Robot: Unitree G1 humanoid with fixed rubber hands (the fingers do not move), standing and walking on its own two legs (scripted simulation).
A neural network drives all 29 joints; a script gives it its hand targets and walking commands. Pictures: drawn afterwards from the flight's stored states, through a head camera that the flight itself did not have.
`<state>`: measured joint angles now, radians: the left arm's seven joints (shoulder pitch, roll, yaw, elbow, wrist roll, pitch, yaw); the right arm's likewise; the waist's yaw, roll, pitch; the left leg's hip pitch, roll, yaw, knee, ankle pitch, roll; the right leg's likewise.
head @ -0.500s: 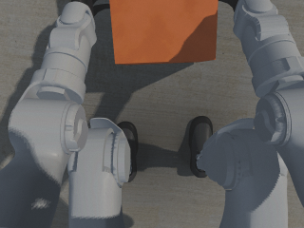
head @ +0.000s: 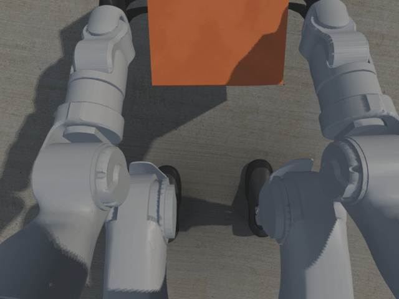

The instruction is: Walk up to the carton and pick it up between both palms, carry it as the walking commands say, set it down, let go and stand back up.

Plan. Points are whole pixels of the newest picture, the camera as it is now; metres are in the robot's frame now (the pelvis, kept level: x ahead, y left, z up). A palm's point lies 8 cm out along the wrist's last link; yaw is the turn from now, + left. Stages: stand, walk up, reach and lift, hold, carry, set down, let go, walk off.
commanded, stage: reach and lift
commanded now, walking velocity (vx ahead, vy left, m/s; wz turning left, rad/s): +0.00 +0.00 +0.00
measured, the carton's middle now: (214, 7) +0.57 +0.00 -0.23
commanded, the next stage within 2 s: none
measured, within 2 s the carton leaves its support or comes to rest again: neither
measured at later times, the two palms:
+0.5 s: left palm out of the picture +0.54 +0.15 -0.07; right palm out of the picture +0.54 -0.14 -0.08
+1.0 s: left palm out of the picture +0.52 +0.15 +0.00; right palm out of the picture +0.52 -0.14 -0.01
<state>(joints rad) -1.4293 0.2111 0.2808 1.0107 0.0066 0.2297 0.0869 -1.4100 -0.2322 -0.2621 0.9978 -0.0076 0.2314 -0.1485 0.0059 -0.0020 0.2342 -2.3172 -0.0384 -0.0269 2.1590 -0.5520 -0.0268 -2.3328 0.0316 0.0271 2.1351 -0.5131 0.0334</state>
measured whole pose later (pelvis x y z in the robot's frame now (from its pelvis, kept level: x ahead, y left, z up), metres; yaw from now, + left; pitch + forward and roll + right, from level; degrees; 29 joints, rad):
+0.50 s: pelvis +0.02 +0.00 +0.04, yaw -1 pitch +47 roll +0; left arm -1.23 0.06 0.45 0.80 0.19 0.30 0.07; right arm -1.23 -0.12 -0.35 0.89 -0.11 0.26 -0.18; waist 0.03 -0.01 -0.03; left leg -2.26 -0.07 -0.05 2.03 -0.58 -0.05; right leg -2.29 0.07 0.05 2.01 -0.53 0.05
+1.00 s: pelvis +0.02 +0.00 +0.09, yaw -1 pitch +49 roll +0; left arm -1.12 -0.01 0.50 0.70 0.26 0.34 0.06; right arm -1.13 -0.03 -0.40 0.78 -0.19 0.33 -0.18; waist 0.02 -0.02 -0.16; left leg -2.17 -0.06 -0.05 1.86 -0.55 -0.05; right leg -2.19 0.07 0.06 1.84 -0.49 0.05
